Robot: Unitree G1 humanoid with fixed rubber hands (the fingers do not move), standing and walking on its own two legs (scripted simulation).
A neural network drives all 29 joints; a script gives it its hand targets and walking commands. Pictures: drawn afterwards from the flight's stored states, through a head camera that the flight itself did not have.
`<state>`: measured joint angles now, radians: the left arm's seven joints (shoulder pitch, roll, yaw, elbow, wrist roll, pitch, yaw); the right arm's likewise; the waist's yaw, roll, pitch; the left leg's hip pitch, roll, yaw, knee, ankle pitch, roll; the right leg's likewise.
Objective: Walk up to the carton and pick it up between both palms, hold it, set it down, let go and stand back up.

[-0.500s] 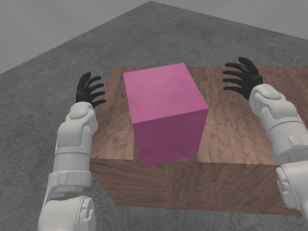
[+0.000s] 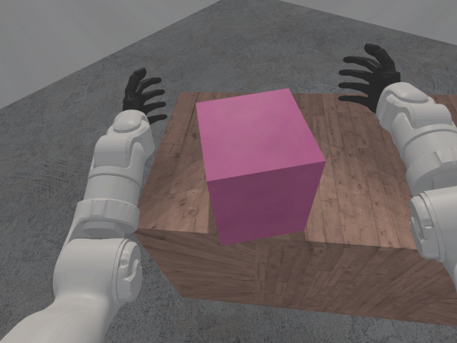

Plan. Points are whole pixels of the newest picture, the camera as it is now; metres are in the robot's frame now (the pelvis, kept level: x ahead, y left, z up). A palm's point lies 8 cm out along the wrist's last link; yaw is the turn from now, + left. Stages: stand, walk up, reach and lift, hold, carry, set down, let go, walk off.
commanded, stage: reach and lift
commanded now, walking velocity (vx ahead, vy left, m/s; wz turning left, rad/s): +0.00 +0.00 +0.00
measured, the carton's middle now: (253, 170) +0.48 +0.07 -0.01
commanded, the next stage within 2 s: none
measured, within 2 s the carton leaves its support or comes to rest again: neither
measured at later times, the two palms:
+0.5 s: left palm (157, 162) +0.40 +0.24 +0.08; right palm (352, 141) +0.50 -0.11 +0.09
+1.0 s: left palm (173, 171) +0.41 +0.22 +0.04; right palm (344, 148) +0.51 -0.11 +0.06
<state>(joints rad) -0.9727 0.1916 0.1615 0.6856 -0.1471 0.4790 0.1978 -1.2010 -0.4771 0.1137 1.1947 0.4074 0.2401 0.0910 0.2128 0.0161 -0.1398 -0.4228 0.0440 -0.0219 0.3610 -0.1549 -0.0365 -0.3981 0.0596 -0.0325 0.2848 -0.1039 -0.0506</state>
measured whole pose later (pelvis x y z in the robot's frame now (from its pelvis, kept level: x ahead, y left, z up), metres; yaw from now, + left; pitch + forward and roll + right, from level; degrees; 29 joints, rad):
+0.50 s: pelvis +0.00 +0.00 -0.01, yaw +0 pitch +19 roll -1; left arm -0.85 0.10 0.18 0.98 -0.09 0.00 0.17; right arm -1.05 -0.35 0.02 1.32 0.25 -0.09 0.08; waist 0.22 0.01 -0.20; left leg -0.58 0.05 -0.01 0.41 -0.17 -0.03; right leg -0.55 0.06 -0.03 0.33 -0.12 -0.05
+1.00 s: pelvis +0.01 +0.00 -0.01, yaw +0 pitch +23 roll -1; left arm -0.84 0.03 0.24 1.07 -0.02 -0.18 0.16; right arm -1.06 -0.32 0.02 1.39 0.22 -0.21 0.06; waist 0.22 0.01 -0.22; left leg -0.66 0.06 0.02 0.44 -0.18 -0.03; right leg -0.63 0.06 -0.03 0.36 -0.13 -0.05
